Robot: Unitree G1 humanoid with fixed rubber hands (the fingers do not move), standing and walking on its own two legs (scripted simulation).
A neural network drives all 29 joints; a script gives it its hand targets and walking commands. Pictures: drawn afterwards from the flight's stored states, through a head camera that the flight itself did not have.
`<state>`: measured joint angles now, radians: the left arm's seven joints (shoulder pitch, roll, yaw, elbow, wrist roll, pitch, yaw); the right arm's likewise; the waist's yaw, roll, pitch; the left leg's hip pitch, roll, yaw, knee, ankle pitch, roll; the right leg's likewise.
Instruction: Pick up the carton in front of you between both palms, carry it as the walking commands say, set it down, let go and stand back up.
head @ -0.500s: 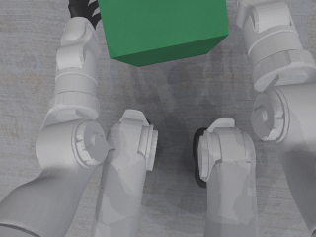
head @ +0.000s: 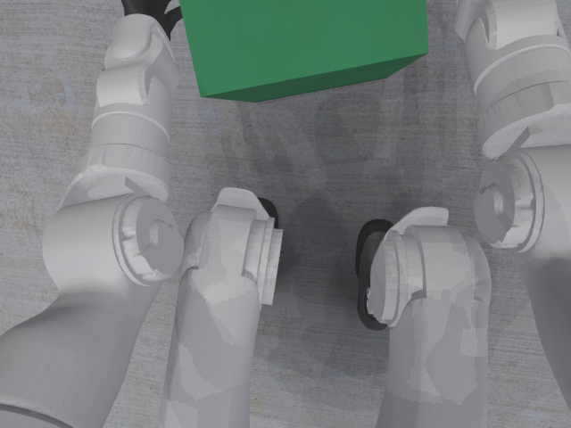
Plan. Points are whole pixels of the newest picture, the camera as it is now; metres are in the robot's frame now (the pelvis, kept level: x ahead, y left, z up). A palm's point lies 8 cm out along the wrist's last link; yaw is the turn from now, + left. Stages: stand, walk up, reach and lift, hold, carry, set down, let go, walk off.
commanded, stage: set down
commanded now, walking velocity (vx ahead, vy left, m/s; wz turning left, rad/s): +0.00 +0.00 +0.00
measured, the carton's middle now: out of the picture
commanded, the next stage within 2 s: let go in 1.22 s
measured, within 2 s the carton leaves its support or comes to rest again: neither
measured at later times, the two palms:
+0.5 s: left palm out of the picture +0.51 +0.23 -0.07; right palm out of the picture +0.59 -0.14 -0.07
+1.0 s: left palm out of the picture +0.51 +0.23 +0.08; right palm out of the picture +0.60 -0.16 +0.08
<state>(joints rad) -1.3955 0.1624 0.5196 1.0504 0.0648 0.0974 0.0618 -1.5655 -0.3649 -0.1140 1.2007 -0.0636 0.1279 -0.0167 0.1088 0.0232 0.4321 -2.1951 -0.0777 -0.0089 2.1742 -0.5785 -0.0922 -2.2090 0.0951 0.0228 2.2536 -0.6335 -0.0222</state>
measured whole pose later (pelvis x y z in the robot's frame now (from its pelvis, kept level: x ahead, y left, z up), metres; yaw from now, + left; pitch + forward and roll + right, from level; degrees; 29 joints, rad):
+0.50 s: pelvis +0.00 +0.01 +0.05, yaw +1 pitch +40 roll +2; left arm -1.27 0.19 0.27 0.84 -0.17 0.16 0.20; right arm -1.52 -0.49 -0.02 1.14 0.12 0.18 -0.02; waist 0.12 -0.01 0.21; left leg -2.18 -0.05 0.02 1.99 -0.51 -0.02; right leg -2.16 0.03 0.02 2.06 -0.61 -0.02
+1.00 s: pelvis +0.02 +0.00 +0.18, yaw +0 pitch +48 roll +2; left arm -1.11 0.16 0.35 0.70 -0.10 0.22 0.14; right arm -1.38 -0.45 -0.12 1.02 0.01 0.24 0.04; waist 0.13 -0.02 -0.01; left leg -1.92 -0.04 -0.01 1.51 -0.42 -0.03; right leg -1.91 0.06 0.03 1.57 -0.49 -0.02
